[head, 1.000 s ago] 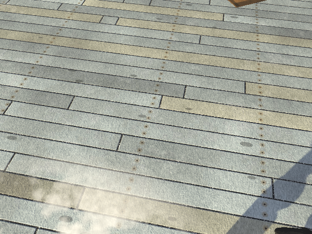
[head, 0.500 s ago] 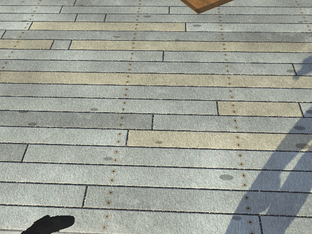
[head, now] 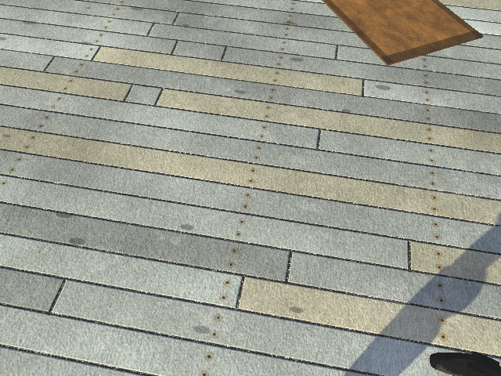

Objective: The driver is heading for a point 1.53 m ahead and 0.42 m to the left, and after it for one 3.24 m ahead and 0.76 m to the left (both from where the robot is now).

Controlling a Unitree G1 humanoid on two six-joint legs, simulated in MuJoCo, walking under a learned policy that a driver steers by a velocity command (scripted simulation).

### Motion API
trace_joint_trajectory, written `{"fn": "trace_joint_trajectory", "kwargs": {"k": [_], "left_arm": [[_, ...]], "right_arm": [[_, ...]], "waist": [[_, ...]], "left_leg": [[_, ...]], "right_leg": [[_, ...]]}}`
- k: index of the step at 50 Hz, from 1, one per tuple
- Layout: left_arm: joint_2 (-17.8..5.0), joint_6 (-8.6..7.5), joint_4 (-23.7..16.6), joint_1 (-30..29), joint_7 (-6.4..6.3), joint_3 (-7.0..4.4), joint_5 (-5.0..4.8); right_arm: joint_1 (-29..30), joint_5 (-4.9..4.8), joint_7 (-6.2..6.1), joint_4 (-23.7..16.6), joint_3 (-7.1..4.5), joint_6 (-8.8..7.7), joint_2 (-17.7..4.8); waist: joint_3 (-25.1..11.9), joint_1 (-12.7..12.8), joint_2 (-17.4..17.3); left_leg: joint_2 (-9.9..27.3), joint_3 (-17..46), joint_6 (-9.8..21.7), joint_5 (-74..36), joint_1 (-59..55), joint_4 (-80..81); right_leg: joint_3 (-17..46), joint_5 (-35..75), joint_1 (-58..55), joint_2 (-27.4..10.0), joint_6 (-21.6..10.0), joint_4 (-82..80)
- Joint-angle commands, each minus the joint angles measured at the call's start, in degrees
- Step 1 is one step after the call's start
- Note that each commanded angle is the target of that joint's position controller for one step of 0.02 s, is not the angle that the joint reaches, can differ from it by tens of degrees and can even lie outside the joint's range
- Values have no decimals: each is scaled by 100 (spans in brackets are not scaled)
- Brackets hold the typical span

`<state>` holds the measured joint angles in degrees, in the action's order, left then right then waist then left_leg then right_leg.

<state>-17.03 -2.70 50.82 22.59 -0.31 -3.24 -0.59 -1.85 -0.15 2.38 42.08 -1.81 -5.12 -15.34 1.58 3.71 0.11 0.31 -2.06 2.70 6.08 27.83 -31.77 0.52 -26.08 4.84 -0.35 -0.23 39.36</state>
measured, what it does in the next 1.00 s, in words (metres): walks ahead, turning left: right foot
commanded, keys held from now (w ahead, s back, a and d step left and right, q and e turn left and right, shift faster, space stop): w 0.36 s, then w+q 0.64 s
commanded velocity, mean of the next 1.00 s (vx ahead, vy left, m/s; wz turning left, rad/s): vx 0.50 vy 0.00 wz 0.25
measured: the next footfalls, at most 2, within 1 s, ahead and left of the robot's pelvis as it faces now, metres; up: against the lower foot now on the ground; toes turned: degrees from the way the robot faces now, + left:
right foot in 0.48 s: +0.44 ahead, -0.14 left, +0.00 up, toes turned +0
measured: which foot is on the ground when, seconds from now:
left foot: down 0.00-0.50, up 0.52-1.00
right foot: up 0.00-0.46, down 0.48-1.00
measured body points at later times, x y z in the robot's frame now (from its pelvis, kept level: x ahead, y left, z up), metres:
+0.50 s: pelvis +0.28 -0.03 +0.00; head +0.31 -0.04 +0.45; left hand +0.50 +0.21 -0.08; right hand +0.26 -0.32 -0.14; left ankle +0.11 +0.10 -0.71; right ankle +0.40 -0.14 -0.73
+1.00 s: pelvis +0.54 +0.01 +0.00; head +0.57 +0.03 +0.45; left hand +0.47 +0.29 -0.14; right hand +0.81 -0.17 -0.09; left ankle +0.64 +0.14 -0.72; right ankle +0.40 -0.15 -0.72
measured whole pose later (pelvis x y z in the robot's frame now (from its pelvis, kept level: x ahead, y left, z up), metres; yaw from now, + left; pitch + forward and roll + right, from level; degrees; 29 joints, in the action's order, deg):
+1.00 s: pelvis +0.54 +0.01 +0.00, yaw +18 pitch +1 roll -2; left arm -16.5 -2.6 52.9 17.2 -1.0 -4.8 -1.3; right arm -4.3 -1.3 3.1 40.9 -3.7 -1.0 -15.0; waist 2.6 3.1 -1.0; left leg 2.2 -4.0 6.0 7.1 30.2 -34.8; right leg -17.1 -25.5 -6.5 -2.8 3.0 20.6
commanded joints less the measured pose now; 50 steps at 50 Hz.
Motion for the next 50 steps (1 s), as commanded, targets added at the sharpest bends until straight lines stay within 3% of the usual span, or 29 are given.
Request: {"fn": "trace_joint_trajectory", "kwargs": {"k": [1, 2, 3, 4, 5, 8, 11, 14, 17, 20, 22, 23, 24, 25, 26, 27, 28, 29, 30, 31, 34, 37, 40, 45, 48, 49, 50], "left_arm": [[-771, -311, -551, -28, 63, -103, -125], [-782, -346, -675, -460, 70, -100, -183], [-719, -325, -712, -755, 41, -106, -89], [-655, -272, -702, -617, 22, -132, -43], [-555, -207, -633, -478, 17, -118, -18], [-358, -89, -645, -571, -16, -88, 18], [-273, -119, -801, -1159, 5, -54, 59], [-147, -183, -936, -1774, 80, 9, 28], [-173, -219, -1100, -2266, 163, 28, -22], [-308, -268, -1249, -2486, 242, -3, -22], [-489, -313, -1160, -2083, 247, -79, -10], [-672, -331, -968, -1427, 214, -187, 6], [-1002, -335, -730, -453, 156, -323, 71], [-1560, -284, -616, 223, 108, -473, 156], [-1218, -244, -586, 388, 113, -378, 94], [-850, -244, -610, 37, 96, -257, 67], [-684, -250, -661, -383, 81, -199, 58], [-482, -270, -659, -768, 95, -138, 74], [-382, -319, -653, -1011, 99, -113, 110], [-304, -357, -628, -1175, 111, -107, 130], [-439, -440, -500, -1274, 85, -170, 162], [-533, -419, -358, -1139, 13, -215, 172], [-676, -362, -291, -1021, -49, -250, 131], [-877, -169, -82, -610, -71, -339, -7], [-1094, -40, -108, -740, -100, -409, -88], [-1153, 9, -130, -816, -110, -425, -110], [-1130, 39, -163, -937, -115, -403, -135]], "right_arm": [[-2012, -71, -81, 214, -345, 61, -1117], [-1624, -48, -99, 133, -302, 70, -979], [-1277, 3, -76, 115, -242, 64, -787], [-1068, 67, -73, 84, -213, 24, -696], [-957, 74, -57, 79, -204, -3, -635], [-1003, 35, -77, 202, -252, -90, -771], [-1247, 15, -153, 352, -288, -68, -890], [-1517, -38, -205, 490, -303, -29, -985], [-1875, -86, -222, 691, -325, 39, -1056], [-2018, -130, -254, 829, -356, 142, -1087], [-1911, -140, -280, 833, -392, 201, -1180], [-1807, -135, -286, 811, -372, 225, -1144], [-1806, -58, -285, 727, -267, 220, -880], [-2400, -21, -257, 587, -84, 128, -267], [-2437, -91, -248, 654, -81, 32, -340], [-1987, -250, -235, 558, -253, 0, -903], [-1626, -275, -249, 446, -272, 6, -927], [-1446, -200, -277, 429, -295, 45, -873], [-1563, -174, -289, 450, -327, 118, -775], [-1708, -176, -286, 504, -322, 202, -652], [-1611, -164, -296, 399, -317, 376, -414], [-1238, -123, -247, 249, -322, 365, -385], [-675, -100, -119, 61, -258, 317, -259], [69, -104, 45, -364, -224, 331, -267], [-208, -103, 92, -470, -346, 369, -505], [-714, -121, 83, -380, -449, 387, -679], [-1600, -140, 29, -159, -622, 397, -957]], "waist": [[-1644, -1032, -1030], [-1013, -903, -693], [-449, -750, -304], [-349, -504, -589], [-291, -389, -627], [-151, -268, -467], [-16, -417, -322], [99, -644, -306], [221, -821, -307], [283, -755, -339], [67, -467, -457], [-323, -100, -409], [-1114, 297, -224], [-2059, 248, 959], [-2484, 329, 1527], [-1607, 330, 1022], [-1005, 192, 789], [-542, 28, 518], [-364, -187, 751], [-260, -310, 757], [-24, -458, 549], [97, -382, 345], [225, -184, 224], [467, 31, 162], [96, -303, 413], [-207, -617, 467], [-657, -1125, 351]], "left_leg": [[2052, 3722, 1366, 1485, -4585, 1385], [1847, 3012, 1181, 1401, -3770, 1518], [1550, 2419, 1034, 965, -2900, 1768], [1461, 2138, 1027, 591, -2369, 1932], [1347, 1946, 1045, 309, -2009, 2107], [1263, 1394, 1152, -366, -1680, 2418], [1127, 947, 1048, -759, -1810, 2511], [982, 603, 891, -707, -1873, 2546], [1171, 638, 876, -579, -2322, 2423], [1423, 869, 777, -852, -2835, 2049], [1427, 985, 675, -1584, -2941, 1561], [1186, 835, 544, -2267, -2779, 834], [845, 620, 352, -1868, -2045, -459], [-17, 119, -114, 132, 277, -2711], [-249, 774, -152, 2767, 1085, -3737], [89, 988, -84, 2494, 1529, -4188], [362, 815, -49, 1998, 1572, -4109], [536, 763, -50, 1582, 1394, -3821], [709, 817, -73, 1258, 1055, -3587], [778, 821, -105, 1093, 752, -3496], [827, 817, -203, 601, 874, -3235], [788, 786, -264, -229, 1129, -2341], [707, 414, -214, -886, 954, -1334], [581, 73, 17, -519, 1219, -555], [125, -372, 320, 323, 454, -496], [-116, -515, 464, 544, -213, -471], [-375, -540, 675, 231, -1491, -79]], "right_leg": [[636, -520, 3877, -21, -126, 3536], [440, -25, 3952, -320, -187, 3393], [308, 393, 3788, -516, -191, 2983], [372, 727, 3430, -699, -164, 2673], [380, 875, 3103, -764, -110, 2539], [306, 1346, 3123, -814, 43, 2006], [257, 2324, 3305, -799, 126, 930], [64, 3104, 3018, -600, 112, -132], [43, 3187, 3029, -483, 60, -651], [151, 2664, 3010, -410, -104, -1022], [45, 2253, 2324, -238, -220, -1201], [-95, 2266, 1345, -103, -347, -1383], [210, 2418, -285, -494, -588, -1093], [2364, 1717, -2715, -1987, -1334, -1161], [3846, 867, -2874, -2418, -1557, -1951], [3179, 360, -2175, -2222, -1276, -2142], [2463, 509, -1391, -2052, -1104, -2309], [1902, 831, -651, -1811, -995, -2582], [1466, 1221, -140, -1687, -957, -2780], [1109, 1508, 199, -1564, -933, -2951], [353, 2262, 506, -1560, -1030, -3236], [-275, 2690, 277, -1428, -978, -3293], [-775, 2857, 128, -1369, -892, -3339], [-1094, 3424, -881, -1671, -803, -3006], [-1323, 5878, -1227, -1697, -626, -2014], [-1396, 6593, -1168, -1630, -554, -1231], [-1535, 6499, -712, -1413, -375, -42]]}}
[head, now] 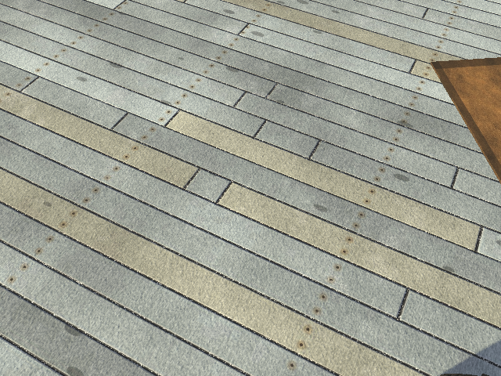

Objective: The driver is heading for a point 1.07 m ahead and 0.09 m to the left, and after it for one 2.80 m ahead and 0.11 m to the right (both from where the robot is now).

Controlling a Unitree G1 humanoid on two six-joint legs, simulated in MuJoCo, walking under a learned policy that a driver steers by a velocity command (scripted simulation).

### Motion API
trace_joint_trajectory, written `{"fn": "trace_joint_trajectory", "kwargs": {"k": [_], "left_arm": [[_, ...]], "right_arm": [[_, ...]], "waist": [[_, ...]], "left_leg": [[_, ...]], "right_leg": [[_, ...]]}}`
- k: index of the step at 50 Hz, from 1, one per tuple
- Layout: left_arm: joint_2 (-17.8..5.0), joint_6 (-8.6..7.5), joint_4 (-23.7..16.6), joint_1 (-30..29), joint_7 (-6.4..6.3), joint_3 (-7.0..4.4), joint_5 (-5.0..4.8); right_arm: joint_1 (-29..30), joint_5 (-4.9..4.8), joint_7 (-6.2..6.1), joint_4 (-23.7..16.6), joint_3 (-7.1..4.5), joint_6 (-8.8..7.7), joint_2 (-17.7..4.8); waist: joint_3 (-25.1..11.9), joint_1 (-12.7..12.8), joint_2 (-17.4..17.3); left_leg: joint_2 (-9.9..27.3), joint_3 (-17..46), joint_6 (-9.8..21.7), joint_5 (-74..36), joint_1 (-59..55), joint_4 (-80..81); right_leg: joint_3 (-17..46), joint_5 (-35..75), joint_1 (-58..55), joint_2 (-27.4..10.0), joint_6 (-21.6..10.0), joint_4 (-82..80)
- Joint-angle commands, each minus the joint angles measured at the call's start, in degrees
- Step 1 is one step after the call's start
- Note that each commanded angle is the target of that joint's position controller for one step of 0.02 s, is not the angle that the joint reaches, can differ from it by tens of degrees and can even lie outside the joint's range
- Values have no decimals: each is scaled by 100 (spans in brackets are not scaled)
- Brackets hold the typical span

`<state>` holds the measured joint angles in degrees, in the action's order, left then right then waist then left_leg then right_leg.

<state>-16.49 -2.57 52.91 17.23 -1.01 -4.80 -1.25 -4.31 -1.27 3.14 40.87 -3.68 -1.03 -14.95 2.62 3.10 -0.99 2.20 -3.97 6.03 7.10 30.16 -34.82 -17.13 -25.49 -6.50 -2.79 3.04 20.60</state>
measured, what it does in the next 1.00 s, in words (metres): walks ahead, turning left: left foot, then right foot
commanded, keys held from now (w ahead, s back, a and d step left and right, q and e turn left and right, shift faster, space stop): w+q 0.26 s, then w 0.74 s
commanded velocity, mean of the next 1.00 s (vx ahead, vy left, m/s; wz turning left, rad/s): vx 0.50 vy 0.00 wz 0.28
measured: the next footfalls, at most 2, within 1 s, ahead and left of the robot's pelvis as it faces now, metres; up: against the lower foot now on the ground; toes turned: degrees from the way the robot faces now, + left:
left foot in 0.02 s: +0.17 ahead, +0.09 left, +0.00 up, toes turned +4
right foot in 0.50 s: +0.49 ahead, -0.07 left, +0.00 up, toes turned +15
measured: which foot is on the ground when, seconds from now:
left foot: up 0.00-0.00, down 0.02-0.52, up 0.54-1.00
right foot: down 0.00-0.02, up 0.04-0.48, down 0.50-1.00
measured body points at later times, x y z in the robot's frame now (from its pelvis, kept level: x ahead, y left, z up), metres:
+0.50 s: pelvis +0.30 +0.00 +0.01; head +0.32 +0.02 +0.46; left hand +0.46 +0.29 -0.07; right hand +0.39 -0.28 -0.11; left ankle +0.13 +0.09 -0.72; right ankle +0.45 -0.08 -0.72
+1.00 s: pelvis +0.56 +0.08 +0.01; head +0.59 +0.09 +0.46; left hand +0.45 +0.34 -0.12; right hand +0.85 -0.07 -0.06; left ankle +0.67 +0.24 -0.71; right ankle +0.45 -0.08 -0.72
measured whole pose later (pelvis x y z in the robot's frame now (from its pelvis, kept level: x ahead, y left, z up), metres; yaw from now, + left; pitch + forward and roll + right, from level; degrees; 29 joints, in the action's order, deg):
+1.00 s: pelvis +0.56 +0.08 +0.01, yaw +16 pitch +2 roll -2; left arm -16.6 -3.4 53.2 22.3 0.3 -3.0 -1.3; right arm -1.4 -0.9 2.0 38.5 -2.0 -4.4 -14.3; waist 1.1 5.9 -1.4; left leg 2.4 0.4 2.0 1.2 30.9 -28.8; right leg -0.9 -20.1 -3.8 1.6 -0.2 14.0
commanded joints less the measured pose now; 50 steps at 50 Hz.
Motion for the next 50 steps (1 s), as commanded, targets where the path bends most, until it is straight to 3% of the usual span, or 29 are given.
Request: {"fn": "trace_joint_trajectory", "kwargs": {"k": [1, 2, 3, 4, 5, 6, 7, 10, 12, 15, 17, 20, 23, 24, 25, 26, 27, 28, 29, 30, 31, 33, 35, 37, 41, 46, 48, 50], "left_arm": [[-942, -16, -464, -310, -51, -150, 77], [-153, -192, -821, 80, 22, 96, 211], [-598, -458, -867, -406, 122, 44, 9], [-793, -579, -1022, -928, 172, -2, -194], [-692, -626, -1017, -949, 139, 17, -122], [-732, -595, -922, -971, 83, -25, 72], [-757, -533, -916, -829, 87, -51, 116], [-600, -359, -934, -816, 90, -41, 195], [-464, -318, -1087, -1260, 82, 14, 214], [-299, -339, -1203, -1759, 149, 101, 168], [-300, -379, -1284, -2033, 207, 125, 120], [-468, -439, -1388, -2236, 275, 96, 101], [-642, -499, -1368, -1989, 306, 38, 100], [-732, -520, -1258, -1583, 292, -19, 114], [-929, -540, -1070, -886, 268, -118, 160], [-1255, -543, -960, 43, 251, -194, 226], [-1541, -466, -683, 579, 306, -300, 189], [-986, -455, -692, 546, 341, -147, 11], [-728, -425, -766, 153, 317, -66, 13], [-663, -385, -845, -190, 299, -19, 96], [-572, -367, -849, -378, 288, 16, 148], [-439, -383, -818, -448, 272, 77, 194], [-562, -410, -730, -354, 250, 55, 120], [-742, -397, -654, -244, 206, 9, 97], [-849, -321, -517, 15, 154, -3, 40], [-899, -196, -242, 519, 135, -2, -7], [-983, -129, -185, 528, 107, -34, -19], [-1089, -74, -192, 365, 77, -63, -26]], "right_arm": [[-2222, -39, -178, 175, -640, 51, -1516], [-1790, -89, -208, 21, -690, 4, -2044], [-1920, -10, -156, -124, -510, -88, -1538], [-1795, 48, -144, -79, -414, -179, -1200], [-1459, 37, -130, -87, -370, -246, -1057], [-1111, 31, -151, -142, -293, -264, -802], [-922, 98, -184, -241, -270, -275, -806], [-942, 61, -276, -265, -297, -297, -937], [-1115, 40, -355, -224, -335, -288, -1080], [-1273, 31, -407, -160, -321, -252, -1036], [-1519, 32, -399, -22, -301, -259, -990], [-1764, 19, -393, 151, -279, -245, -941], [-1789, 47, -419, 232, -299, -187, -1004], [-1687, 44, -420, 213, -287, -166, -990], [-1634, 72, -410, 171, -226, -156, -847], [-1766, 166, -415, 54, -117, -160, -623], [-2527, 2, -400, 48, -15, -240, -242], [-2254, -62, -401, 118, -82, -282, -744], [-1600, -91, -388, -14, -147, -305, -983], [-1221, -23, -393, -105, -130, -324, -937], [-1043, 55, -381, -162, -140, -347, -867], [-1177, 66, -355, -123, -138, -325, -688], [-1166, 71, -350, -145, -93, -288, -522], [-782, 106, -354, -271, -47, -284, -443], [-88, 90, -287, -406, 30, -338, -303], [659, 15, -157, -644, 44, -398, -350], [692, 17, -105, -699, 18, -422, -451], [103, 49, -107, -553, -90, -436, -674]], "waist": [[-1269, -1369, -205], [-1721, -612, -1672], [-2237, -991, -806], [-1492, -1037, -493], [-946, -728, 31], [-721, -545, 162], [-610, -349, -115], [-470, -220, -6], [-298, -345, -28], [-220, -578, -288], [-177, -751, -358], [-82, -824, -402], [-65, -642, -591], [-230, -395, -616], [-755, -69, -491], [-1657, 225, 142], [-2201, -29, 1977], [-1791, 159, 1375], [-1000, 211, 849], [-607, 98, 415], [-332, -24, 340], [-347, -226, 549], [-313, -276, 630], [-206, -204, 489], [-101, 22, 462], [104, 224, 484], [95, 114, 540], [-275, -304, 613]], "left_leg": [[20, 802, 669, 175, -3445, 428], [1453, 4247, 1866, 1139, -5177, 1245], [1717, 5093, 1883, 1656, -5352, 1944], [1547, 4219, 1560, 1241, -4839, 1946], [1278, 3488, 1327, 533, -3963, 1905], [1028, 2903, 1129, -27, -3323, 1958], [956, 2734, 1169, -560, -2783, 2041], [744, 2254, 1143, -1169, -2101, 2243], [596, 2008, 1039, -1206, -1878, 2289], [313, 1642, 734, -619, -1644, 2270], [400, 1701, 646, -328, -1654, 2276], [671, 1978, 596, -278, -2279, 1932], [926, 2239, 494, -973, -2803, 1529], [801, 2152, 401, -1745, -2845, 1127], [482, 1901, 252, -2297, -2675, 242], [52, 1558, 18, -1209, -1720, -1395], [-797, 1107, -409, 2123, 352, -3227], [-551, 1542, -385, 2543, 1123, -3860], [-299, 1423, -353, 2038, 1414, -3951], [-38, 1165, -352, 1602, 1275, -3755], [149, 1079, -375, 1295, 1155, -3398], [349, 993, -405, 1024, 670, -2948], [433, 863, -508, 969, 682, -2516], [481, 768, -613, 539, 868, -1868], [343, 566, -661, -755, 567, -446], [140, 482, -548, -975, 459, 367], [89, 486, -402, -592, 368, 559], [-148, 275, -200, -347, -588, 771]], "right_leg": [[218, 4555, 1846, -896, -413, 3618], [832, -498, 4462, 467, -27, 5778], [2202, -727, 5088, 376, -189, 6170], [2200, -279, 5391, 108, -367, 5987], [2207, 185, 5174, -164, -421, 5351], [2189, 454, 4785, -354, -408, 4811], [2228, 625, 4390, -421, -346, 4592], [2086, 941, 4066, -379, -81, 3768], [2020, 1601, 4149, -264, 72, 2929], [1940, 2861, 3729, -36, 95, 1612], [1910, 3383, 3478, 42, 47, 1239], [2009, 3124, 3664, 43, -147, 867], [1925, 2377, 3499, 103, -415, 690], [1773, 2297, 2975, 225, -557, 503], [1839, 2454, 1929, 121, -776, 545], [2911, 2492, 271, -813, -1219, 779], [5530, 937, -1370, -1853, -2057, 34], [6053, -372, -1267, -1856, -1930, -401], [5238, -309, -572, -1689, -1696, -491], [4598, 326, 138, -1460, -1576, -584], [4210, 927, 676, -1290, -1589, -711], [3638, 1667, 1122, -993, -1523, -925], [3320, 2212, 1276, -1005, -1648, -1086], [3038, 2543, 1300, -1001, -1683, -1251], [2370, 2865, 1323, -728, -1454, -1321], [2326, 2941, 775, -988, -1368, -1099], [2367, 3308, 435, -1156, -1278, -853], [2200, 4712, 344, -1079, -1128, -120]]}}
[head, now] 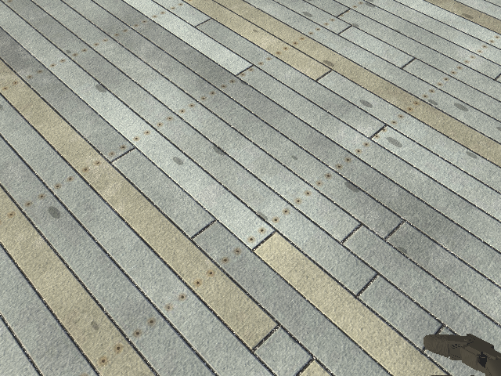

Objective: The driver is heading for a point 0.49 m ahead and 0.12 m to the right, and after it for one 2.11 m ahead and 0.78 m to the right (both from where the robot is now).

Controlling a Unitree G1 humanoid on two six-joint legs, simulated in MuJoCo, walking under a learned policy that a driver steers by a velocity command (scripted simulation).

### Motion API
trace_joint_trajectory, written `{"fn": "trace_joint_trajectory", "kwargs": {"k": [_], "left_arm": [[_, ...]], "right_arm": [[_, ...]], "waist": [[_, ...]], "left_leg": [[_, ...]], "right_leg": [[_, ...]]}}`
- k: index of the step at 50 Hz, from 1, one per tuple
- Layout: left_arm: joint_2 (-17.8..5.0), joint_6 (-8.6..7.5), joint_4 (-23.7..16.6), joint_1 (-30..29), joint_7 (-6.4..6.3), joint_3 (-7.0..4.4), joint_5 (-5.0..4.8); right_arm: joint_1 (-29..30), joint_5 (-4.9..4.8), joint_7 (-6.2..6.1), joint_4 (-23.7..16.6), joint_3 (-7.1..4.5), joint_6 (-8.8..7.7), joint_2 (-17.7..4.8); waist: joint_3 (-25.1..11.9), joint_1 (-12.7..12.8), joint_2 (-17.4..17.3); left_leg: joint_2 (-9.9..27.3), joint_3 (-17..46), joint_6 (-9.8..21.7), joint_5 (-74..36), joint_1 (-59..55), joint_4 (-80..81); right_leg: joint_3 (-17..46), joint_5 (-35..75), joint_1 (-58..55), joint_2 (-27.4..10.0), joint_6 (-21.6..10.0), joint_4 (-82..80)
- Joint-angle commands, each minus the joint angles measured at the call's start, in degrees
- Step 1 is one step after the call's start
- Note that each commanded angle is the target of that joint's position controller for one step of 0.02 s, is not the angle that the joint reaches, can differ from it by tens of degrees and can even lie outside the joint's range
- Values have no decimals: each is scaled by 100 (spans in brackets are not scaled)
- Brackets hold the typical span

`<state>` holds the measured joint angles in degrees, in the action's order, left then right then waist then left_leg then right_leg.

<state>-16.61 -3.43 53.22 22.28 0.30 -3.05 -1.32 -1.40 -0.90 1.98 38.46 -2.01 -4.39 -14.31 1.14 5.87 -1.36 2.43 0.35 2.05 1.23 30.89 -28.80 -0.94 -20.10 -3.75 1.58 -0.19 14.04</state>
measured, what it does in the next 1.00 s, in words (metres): walks ahead, turning right: left foot, then right foot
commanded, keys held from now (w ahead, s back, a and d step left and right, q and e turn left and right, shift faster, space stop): w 0.08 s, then w+e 0.44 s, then e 0.48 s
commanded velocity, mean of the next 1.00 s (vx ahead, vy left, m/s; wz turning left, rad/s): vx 0.36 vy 0.00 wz -0.40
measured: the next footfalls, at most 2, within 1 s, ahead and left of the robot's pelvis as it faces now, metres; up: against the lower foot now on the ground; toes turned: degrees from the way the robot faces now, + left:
left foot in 0.04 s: +0.19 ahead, +0.12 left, +0.00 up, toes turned +1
right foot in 0.58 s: +0.47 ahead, -0.14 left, +0.00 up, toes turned -17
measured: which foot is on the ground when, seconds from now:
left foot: up 0.00-0.02, down 0.04-0.60, up 0.62-1.00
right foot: down 0.00-0.04, up 0.06-0.56, down 0.58-1.00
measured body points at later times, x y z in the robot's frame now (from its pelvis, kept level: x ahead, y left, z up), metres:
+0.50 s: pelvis +0.27 +0.01 +0.00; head +0.30 +0.00 +0.45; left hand +0.50 +0.21 -0.10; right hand +0.24 -0.27 -0.13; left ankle +0.15 +0.12 -0.73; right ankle +0.42 -0.15 -0.70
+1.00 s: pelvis +0.47 -0.04 +0.00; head +0.50 -0.07 +0.45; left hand +0.72 +0.16 -0.09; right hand +0.50 -0.36 -0.10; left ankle +0.62 +0.05 -0.71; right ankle +0.43 -0.13 -0.73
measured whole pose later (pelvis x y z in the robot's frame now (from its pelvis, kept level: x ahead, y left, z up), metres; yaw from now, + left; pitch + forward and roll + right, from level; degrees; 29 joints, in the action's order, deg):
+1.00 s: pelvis +0.47 -0.04 +0.00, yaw -29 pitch +3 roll +0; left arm -18.0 2.1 39.5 11.6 -1.5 -4.8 -0.8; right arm -5.5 0.2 -1.2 42.0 -2.8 -1.6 -16.8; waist 1.5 1.9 -1.1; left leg -0.2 6.8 -5.3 12.7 29.7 -38.5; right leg 9.9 -13.9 17.6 7.4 -2.9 29.3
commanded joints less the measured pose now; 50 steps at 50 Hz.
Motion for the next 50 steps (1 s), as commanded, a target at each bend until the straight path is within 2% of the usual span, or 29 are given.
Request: {"fn": "trace_joint_trajectory", "kwargs": {"k": [1, 2, 3, 4, 5, 6, 7, 9, 12, 15, 19, 22, 24, 26, 27, 28, 29, 30, 31, 32, 33, 34, 35, 36, 38, 40, 43, 47, 50], "left_arm": [[-994, 36, -247, -183, -65, -202, -3], [-751, 23, -402, -216, -80, -88, 122], [-31, -98, -491, 506, -32, 132, 137], [-568, -214, -397, 228, 12, 16, 28], [-875, -278, -569, -286, 42, -79, -127], [-823, -286, -623, -596, 26, -71, -133], [-764, -252, -631, -724, 11, -91, -53], [-575, -88, -543, -470, -3, -103, -34], [-377, 77, -603, -586, -33, -93, -24], [-356, 72, -725, -933, -4, -113, 8], [-193, 21, -980, -1670, 125, -38, 40], [-140, 22, -1270, -2174, 221, 5, 32], [-171, 27, -1461, -2366, 299, -2, 24], [-294, 40, -1571, -2240, 363, -67, 18], [-422, 55, -1550, -1930, 373, -140, 44], [-648, 53, -1404, -1230, 358, -272, 53], [-981, 47, -1224, -378, 275, -447, 78], [-1643, 110, -1176, -2, 126, -590, 113], [-1721, 83, -1423, -185, 132, -541, 148], [-1310, 95, -1497, -192, 148, -444, 150], [-1075, 72, -1512, -545, 136, -386, 85], [-913, 82, -1543, -869, 119, -346, 10], [-806, 98, -1602, -1081, 79, -318, 25], [-814, 125, -1674, -1208, 60, -313, 115], [-918, 137, -1722, -1327, 42, -358, 165], [-1002, 175, -1713, -1288, -28, -388, 127], [-1032, 329, -1727, -1271, -150, -400, 43], [-1012, 485, -1758, -1234, -213, -391, 54], [-944, 524, -1822, -1313, -212, -364, 34]], "right_arm": [[-1012, 35, -30, -50, -389, -91, -981], [-2067, 101, -94, 161, -509, -69, -1357], [-2369, 106, -83, 292, -596, -33, -1823], [-2427, 37, -77, 286, -450, -13, -1245], [-1986, 47, -93, 242, -365, -23, -1042], [-1605, 83, -103, 198, -322, -32, -923], [-1322, 119, -87, 202, -278, -56, -756], [-1087, 167, -68, 256, -253, -151, -618], [-1110, 175, -97, 444, -305, -259, -737], [-1203, 198, -167, 594, -326, -261, -818], [-1371, 153, -242, 749, -334, -217, -943], [-1714, 92, -267, 945, -366, -100, -1028], [-1812, 48, -280, 1022, -392, 10, -1083], [-1700, 23, -327, 994, -430, 111, -1223], [-1594, 25, -376, 947, -450, 175, -1301], [-1511, 37, -424, 898, -450, 245, -1324], [-1428, 11, -463, 827, -423, 247, -1303], [-1846, 278, -421, 633, -267, 132, -804], [-2171, 258, -293, 489, -103, -67, -542], [-1506, 30, -220, 485, -250, -174, -1080], [-1118, -73, -225, 306, -226, -200, -1014], [-1058, 11, -296, 371, -235, -162, -957], [-1047, 112, -360, 366, -283, -83, -1030], [-1159, 125, -373, 336, -301, 19, -1018], [-1375, 149, -406, 339, -280, 135, -860], [-1263, 171, -444, 279, -246, 186, -759], [-905, 164, -426, 176, -216, 229, -732], [-412, 103, -349, 4, -223, 244, -795], [-480, 91, -295, -29, -286, 159, -912]], "waist": [[-653, -977, 556], [-1493, -1382, 80], [-2227, -1025, -1475], [-2216, -1245, -1102], [-1279, -1206, -761], [-815, -1050, -342], [-445, -891, -209], [-321, -599, -401], [-70, -508, -263], [55, -579, -163], [256, -858, -74], [415, -1054, -10], [437, -1060, -53], [223, -865, -239], [22, -653, -383], [-359, -282, -398], [-800, 184, -205], [-1513, -82, 1145], [-2667, -325, 1522], [-2586, 69, 553], [-1748, -59, 408], [-1076, -304, -53], [-759, -470, 3], [-697, -658, 189], [-714, -820, 336], [-816, -810, 448], [-997, -690, 607], [-859, -524, 829], [-770, -601, 1018]], "left_leg": [[-257, -246, 373, 125, -1861, 239], [626, 693, 729, -75, -3612, -35], [1933, 3352, 1655, 1041, -5495, 469], [1943, 4033, 1631, 1867, -5414, 989], [1791, 3156, 1366, 1771, -4661, 1123], [1566, 2455, 1207, 1297, -3860, 1265], [1365, 1959, 1123, 854, -3197, 1474], [1178, 1357, 1028, 456, -2484, 1847], [1191, 721, 1059, 16, -2148, 2184], [1092, 114, 938, -332, -2325, 2271], [986, -567, 732, -487, -2475, 2353], [1193, -755, 695, -784, -3190, 2144], [1340, -846, 637, -1351, -3675, 1833], [1383, -1014, 509, -3021, -3902, 1231], [1335, -1093, 416, -4217, -3912, 616], [1195, -1170, 282, -4847, -3740, -383], [913, -1270, -6, -4184, -2966, -1736], [268, -1225, -388, 137, -963, -3815], [-746, -76, -606, 3849, 604, -5451], [-321, 637, -473, 3536, 879, -5579], [-85, 518, -376, 3062, 1098, -5146], [110, 407, -416, 2739, 1027, -4668], [225, 390, -451, 2494, 679, -4328], [244, 414, -494, 2362, 280, -4172], [149, 325, -620, 2164, -28, -3657], [27, 296, -734, 1841, -15, -3024], [-110, 359, -814, 1111, -185, -2211], [-308, 488, -795, 1004, -401, -1320], [-418, 569, -656, 1144, -733, -439]], "right_leg": [[366, 4667, 352, -1252, -659, 1481], [150, 3429, 1456, -954, -456, 3112], [52, -376, 3741, 90, -94, 5153], [758, -1317, 4444, -68, -140, 5868], [745, -905, 4815, -341, -213, 6004], [608, -382, 4656, -608, -209, 5769], [576, -46, 4477, -764, -165, 5432], [670, 341, 3876, -940, -102, 5137], [773, 810, 4049, -955, 17, 4772], [846, 1782, 4356, -867, 65, 3969], [365, 2695, 4120, -757, 0, 2759], [184, 2492, 4414, -704, -123, 2288], [9, 1999, 4555, -621, -242, 2124], [-308, 1407, 4106, -351, -431, 2073], [-504, 1107, 3648, -111, -530, 2103], [-610, 1162, 2795, 155, -660, 1958], [-331, 2066, 1368, 182, -883, 1420], [1537, 4359, -736, -1185, -1518, 1918], [4336, 4679, -2086, -2427, -2718, 1258], [3563, 4862, -1832, -2134, -2387, 1126], [2695, 4849, -1044, -1872, -2099, 1098], [2204, 4572, -104, -1564, -1837, 911], [1946, 4588, 674, -1416, -1720, 759], [1848, 4591, 1222, -1303, -1724, 603], [1596, 4895, 1776, -1136, -1719, 522], [1470, 5019, 1867, -1015, -1636, 599], [1518, 4195, 1880, -848, -1383, 728], [2013, 2868, 1854, -797, -1199, 877], [2559, 2605, 1578, -781, -1055, 1230]]}}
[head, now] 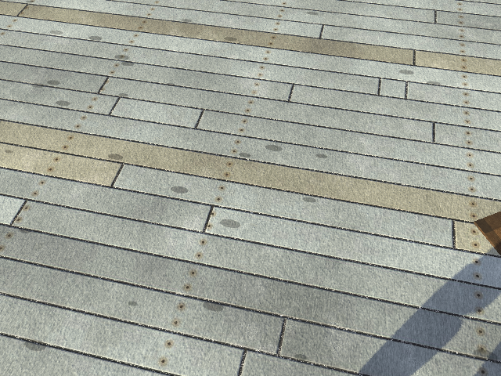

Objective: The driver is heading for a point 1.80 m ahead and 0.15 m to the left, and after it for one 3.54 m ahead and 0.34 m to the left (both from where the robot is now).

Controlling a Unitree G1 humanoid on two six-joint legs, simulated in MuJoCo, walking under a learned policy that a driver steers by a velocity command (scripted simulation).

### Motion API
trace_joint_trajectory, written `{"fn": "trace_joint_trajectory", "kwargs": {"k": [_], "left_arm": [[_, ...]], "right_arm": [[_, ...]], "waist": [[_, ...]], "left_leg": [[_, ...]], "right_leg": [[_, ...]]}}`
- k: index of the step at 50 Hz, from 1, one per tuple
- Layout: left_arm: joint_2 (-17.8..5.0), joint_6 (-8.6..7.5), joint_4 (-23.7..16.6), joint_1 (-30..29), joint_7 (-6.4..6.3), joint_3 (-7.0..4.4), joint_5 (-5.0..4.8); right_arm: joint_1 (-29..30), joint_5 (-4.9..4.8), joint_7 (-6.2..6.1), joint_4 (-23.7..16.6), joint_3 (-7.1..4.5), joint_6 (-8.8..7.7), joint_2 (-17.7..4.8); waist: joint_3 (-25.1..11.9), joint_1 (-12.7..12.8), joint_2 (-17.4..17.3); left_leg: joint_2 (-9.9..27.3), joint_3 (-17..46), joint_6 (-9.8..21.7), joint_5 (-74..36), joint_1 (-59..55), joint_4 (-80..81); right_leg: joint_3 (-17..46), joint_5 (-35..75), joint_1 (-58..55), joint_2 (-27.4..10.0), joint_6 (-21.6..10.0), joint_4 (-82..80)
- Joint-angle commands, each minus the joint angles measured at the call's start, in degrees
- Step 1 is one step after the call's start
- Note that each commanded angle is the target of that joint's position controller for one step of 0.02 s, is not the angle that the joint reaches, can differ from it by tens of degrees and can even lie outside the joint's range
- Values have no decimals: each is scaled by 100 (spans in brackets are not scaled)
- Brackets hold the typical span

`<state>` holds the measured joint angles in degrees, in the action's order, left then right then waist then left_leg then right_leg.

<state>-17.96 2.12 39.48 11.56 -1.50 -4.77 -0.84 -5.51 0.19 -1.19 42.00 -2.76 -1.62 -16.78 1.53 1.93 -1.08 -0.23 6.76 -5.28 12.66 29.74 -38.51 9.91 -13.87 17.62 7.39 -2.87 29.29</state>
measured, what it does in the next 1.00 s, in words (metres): steps on the spot: left foot, then right foot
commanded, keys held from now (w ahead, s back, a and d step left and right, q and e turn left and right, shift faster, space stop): no key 1.00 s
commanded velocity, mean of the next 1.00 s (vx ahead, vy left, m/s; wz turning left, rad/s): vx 0.02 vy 0.00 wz -0.14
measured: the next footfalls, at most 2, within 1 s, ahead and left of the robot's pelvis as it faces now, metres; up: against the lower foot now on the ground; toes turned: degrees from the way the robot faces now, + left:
left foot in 0.04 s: +0.13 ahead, +0.13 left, +0.00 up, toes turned -7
right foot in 0.38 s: +0.05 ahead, -0.12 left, +0.00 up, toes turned -2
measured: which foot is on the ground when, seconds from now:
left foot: up 0.00-0.02, down 0.04-1.00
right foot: down 0.00-0.04, up 0.06-0.36, down 0.38-1.00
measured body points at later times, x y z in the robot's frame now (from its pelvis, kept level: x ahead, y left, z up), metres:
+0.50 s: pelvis +0.04 +0.00 +0.00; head +0.05 -0.01 +0.45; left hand +0.19 +0.25 -0.11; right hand +0.13 -0.27 -0.12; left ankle +0.09 +0.14 -0.74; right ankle +0.01 -0.12 -0.74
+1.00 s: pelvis +0.05 -0.01 +0.00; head +0.06 -0.01 +0.45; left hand +0.15 +0.24 -0.13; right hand +0.10 -0.28 -0.14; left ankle +0.09 +0.14 -0.74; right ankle +0.01 -0.12 -0.74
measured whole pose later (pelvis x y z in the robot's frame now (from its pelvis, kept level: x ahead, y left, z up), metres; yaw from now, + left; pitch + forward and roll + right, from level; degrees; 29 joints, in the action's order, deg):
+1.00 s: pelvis +0.05 -0.01 +0.00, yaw -5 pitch -2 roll +0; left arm -13.1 -0.2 52.1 13.7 -1.1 -1.7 0.3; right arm -10.0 0.2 -2.3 57.9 -2.5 0.4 -14.4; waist 2.2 -0.8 -0.2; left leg 1.9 2.5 -2.9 13.2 12.8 -27.7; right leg 2.6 -18.2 8.1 1.6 -0.7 28.1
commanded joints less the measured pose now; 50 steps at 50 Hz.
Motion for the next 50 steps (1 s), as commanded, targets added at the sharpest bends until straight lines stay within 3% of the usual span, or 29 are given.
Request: {"fn": "trace_joint_trajectory", "kwargs": {"k": [1, 2, 3, 4, 5, 6, 7, 8, 10, 13, 15, 16, 18, 19, 20, 21, 22, 23, 25, 27, 36, 50], "left_arm": [[-739, -24, -488, -396, -43, -157, -32], [-555, -33, -498, -290, -52, -97, -11], [-198, -49, -484, 116, -51, 9, 117], [-302, -81, -606, 419, -60, -16, 68], [-781, -107, -450, 567, -62, -122, 109], [-996, -68, -337, 363, -67, -208, 38], [-887, 5, -237, 284, -100, -210, 24], [-801, 63, -269, 172, -117, -187, 41], [-451, 97, -281, 107, -81, -79, 15], [-153, 64, -311, -90, -36, 55, 39], [-244, 55, -279, -145, -2, 40, 15], [-275, 51, -215, -59, 12, 25, 15], [-293, 35, -73, 104, 45, 20, 70], [-498, 30, -128, 71, 28, 2, 144], [-886, 42, -174, 68, -18, -65, 199], [-574, 13, -56, -135, 42, 10, 221], [-231, -45, -135, -345, 93, 96, 240], [-181, -97, -65, -277, 101, 116, 276], [-326, -205, 28, -174, 103, 98, 221], [-279, -253, 128, -18, 71, 123, 186], [-180, -280, 436, 147, 41, 151, 143], [-131, -293, 1122, 335, 11, 183, 112]], "right_arm": [[-304, -18, 37, -314, -233, -163, -672], [-445, 36, 34, -288, -265, -207, -788], [-430, 146, -5, -385, -312, -198, -1134], [-493, 319, 1, -270, -351, -122, -1281], [-455, 210, 19, -367, -286, -124, -963], [-373, 141, 22, -412, -229, -117, -736], [-252, 100, 27, -421, -203, -86, -664], [-145, 24, 19, -407, -178, -54, -620], [-59, 46, 13, -351, -141, 18, -574], [-102, 46, 7, -273, -155, 92, -594], [-274, 15, 17, -192, -187, 130, -720], [-261, -13, 25, -165, -182, 141, -739], [-373, -76, 45, -60, -131, 130, -652], [-533, -37, 69, -1, -92, 75, -581], [-653, 117, 130, -34, -35, -5, -418], [-556, 134, 125, -31, 18, -34, -181], [-280, 168, 107, 18, -7, -27, -361], [-167, 146, 90, 55, -32, -13, -405], [-293, 109, 36, 163, -53, 45, -447], [-360, 78, 17, 267, -54, 43, -425], [-446, 30, -39, 787, -84, 74, -412], [-463, -7, -139, 1459, -93, 168, -404]], "waist": [[-807, -383, 1012], [-836, -387, 877], [-1099, -123, -198], [-995, 125, -1658], [-1048, -19, -1286], [-892, -133, -774], [-800, -107, -473], [-671, -122, -491], [-605, -60, -643], [-758, -203, -997], [-799, -330, -1107], [-779, -279, -1070], [-626, -156, -879], [-671, -221, -582], [-770, -446, 380], [-691, -514, 1100], [-408, -392, 825], [-302, -321, 717], [-73, -332, 660], [-41, -325, 568], [-121, -279, 181], [-74, -278, 154]], "left_leg": [[-104, -154, 188, -510, -974, 1196], [274, 11, 381, -1380, -1562, 1701], [1507, 1101, 858, -2882, -2327, 1727], [2353, 2569, 1997, -3773, -2642, 1846], [2445, 2803, 2343, -3349, -2629, 1877], [2100, 2048, 2131, -3081, -2499, 1724], [1736, 1537, 1869, -2735, -2366, 1669], [1614, 1316, 1783, -2542, -2231, 1700], [1231, 724, 1650, -2477, -1926, 1799], [1094, 440, 1651, -2435, -2014, 1773], [1200, 585, 1731, -2195, -2127, 1744], [1192, 602, 1707, -1971, -2077, 1697], [1037, 511, 1416, -1347, -1686, 1636], [940, 425, 1078, -824, -1297, 1557], [489, -78, 736, -143, -975, 1082], [218, -468, 445, 321, -1487, 1247], [232, -449, 300, 6, -1743, 1232], [215, -457, 291, -193, -1807, 1218], [246, -403, 339, -394, -1846, 1229], [266, -378, 376, -502, -1867, 1260], [291, -371, 323, -917, -2031, 1273], [266, -412, 366, -1025, -2139, 1307]], "right_leg": [[1459, 1876, -596, -1260, -634, -64], [1337, 1383, -390, -1036, -384, 275], [639, -424, 131, -486, -65, 1395], [7, -2657, 1223, 179, 267, 2306], [120, -2603, 1440, -150, 483, 3390], [82, -2226, 1524, -224, 568, 3878], [46, -1948, 1504, -274, 657, 3986], [58, -1729, 1506, -335, 731, 3933], [-272, -1441, 1026, -381, 808, 3276], [-673, -1295, 324, -596, 826, 1716], [-776, -944, -5, -633, 767, 940], [-833, -581, -237, -627, 698, 425], [-892, 441, -940, -593, 435, -866], [-466, 879, -1410, -959, 237, -851], [174, 1690, -1616, -1641, -75, -653], [281, 595, -655, -1742, -375, -806], [164, -176, -322, -1480, -270, -932], [48, -405, -202, -1327, -111, -957], [-51, -242, -83, -1213, 31, -916], [-120, -21, -124, -1157, 71, -833], [-273, 651, -377, -1025, 69, -682], [-492, 915, -484, -877, 133, -703]]}}
Keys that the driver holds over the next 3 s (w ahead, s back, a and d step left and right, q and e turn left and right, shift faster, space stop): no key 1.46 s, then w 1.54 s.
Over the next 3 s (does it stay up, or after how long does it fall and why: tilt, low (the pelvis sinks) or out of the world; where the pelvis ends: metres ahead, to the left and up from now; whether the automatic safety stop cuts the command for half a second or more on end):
stays up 0.79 0.00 0.01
